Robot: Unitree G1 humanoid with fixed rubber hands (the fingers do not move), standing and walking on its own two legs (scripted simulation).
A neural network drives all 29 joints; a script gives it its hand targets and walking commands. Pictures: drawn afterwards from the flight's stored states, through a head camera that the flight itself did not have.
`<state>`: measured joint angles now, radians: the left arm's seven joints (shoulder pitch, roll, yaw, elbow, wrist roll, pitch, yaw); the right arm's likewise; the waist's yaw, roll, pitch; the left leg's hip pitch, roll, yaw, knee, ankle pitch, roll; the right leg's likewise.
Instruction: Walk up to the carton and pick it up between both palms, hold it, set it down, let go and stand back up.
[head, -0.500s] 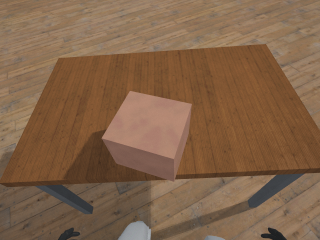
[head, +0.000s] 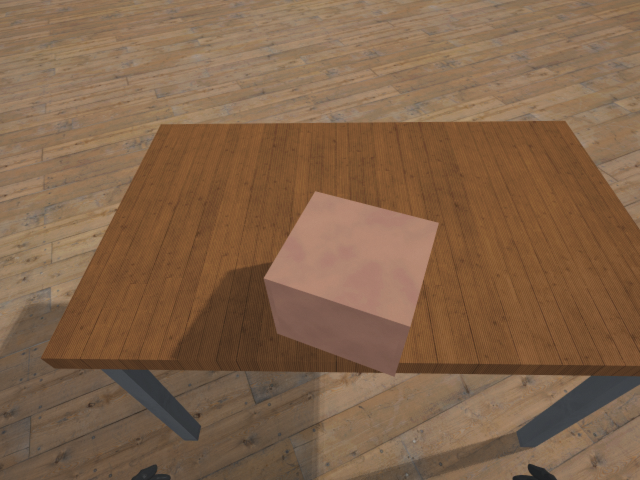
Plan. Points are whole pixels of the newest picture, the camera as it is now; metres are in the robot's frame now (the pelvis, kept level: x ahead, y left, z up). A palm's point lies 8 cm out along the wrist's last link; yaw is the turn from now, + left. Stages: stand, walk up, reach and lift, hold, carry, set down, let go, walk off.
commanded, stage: walk up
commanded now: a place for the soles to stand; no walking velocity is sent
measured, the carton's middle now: (353, 281) +0.40 -0.04 -0.03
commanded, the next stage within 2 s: none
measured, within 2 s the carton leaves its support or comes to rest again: neither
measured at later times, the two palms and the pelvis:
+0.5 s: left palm out of the picture +0.12 +0.26 -0.09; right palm (546, 457) +0.15 -0.26 -0.08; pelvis +0.03 +0.00 +0.01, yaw +2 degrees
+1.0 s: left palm out of the picture +0.09 +0.27 -0.10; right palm (553, 472) +0.14 -0.26 -0.08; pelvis +0.01 -0.01 +0.01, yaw +4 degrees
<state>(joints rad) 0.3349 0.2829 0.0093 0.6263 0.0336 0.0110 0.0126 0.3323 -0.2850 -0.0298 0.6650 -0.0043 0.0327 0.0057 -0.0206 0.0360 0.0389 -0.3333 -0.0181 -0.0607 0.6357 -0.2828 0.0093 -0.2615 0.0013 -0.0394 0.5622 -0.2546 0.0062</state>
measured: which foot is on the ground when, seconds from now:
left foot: down 0.00-1.00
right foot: down 0.00-1.00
